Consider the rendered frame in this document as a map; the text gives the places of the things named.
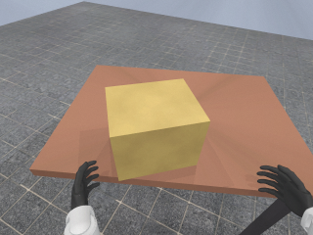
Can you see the carton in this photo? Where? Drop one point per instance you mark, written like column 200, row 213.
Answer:
column 154, row 127

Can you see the robot left hand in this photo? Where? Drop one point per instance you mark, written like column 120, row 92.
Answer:
column 80, row 191

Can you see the right robot forearm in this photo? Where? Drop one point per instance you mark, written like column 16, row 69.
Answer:
column 307, row 221

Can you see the robot right hand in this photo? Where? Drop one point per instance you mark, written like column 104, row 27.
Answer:
column 291, row 189

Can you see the table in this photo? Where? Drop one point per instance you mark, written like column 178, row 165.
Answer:
column 248, row 128

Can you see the left robot forearm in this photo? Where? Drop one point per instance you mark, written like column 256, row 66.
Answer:
column 81, row 221

